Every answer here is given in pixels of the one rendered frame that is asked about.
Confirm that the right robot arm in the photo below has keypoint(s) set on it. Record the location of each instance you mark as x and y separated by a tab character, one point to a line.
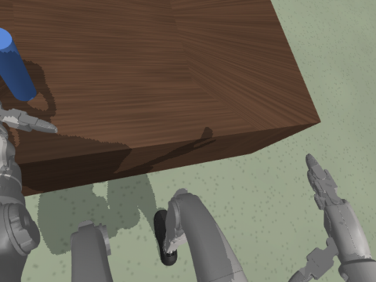
362	270

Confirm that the left robot hand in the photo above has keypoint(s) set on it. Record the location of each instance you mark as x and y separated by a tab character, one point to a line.
21	120

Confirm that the right robot foot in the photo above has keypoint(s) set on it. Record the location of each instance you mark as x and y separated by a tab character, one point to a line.
160	232

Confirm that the can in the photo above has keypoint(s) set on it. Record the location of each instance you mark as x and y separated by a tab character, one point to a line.
13	70

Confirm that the right robot hand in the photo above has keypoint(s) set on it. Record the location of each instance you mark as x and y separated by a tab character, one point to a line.
346	239

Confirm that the left robot arm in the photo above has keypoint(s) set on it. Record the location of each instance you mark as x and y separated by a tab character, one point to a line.
19	234

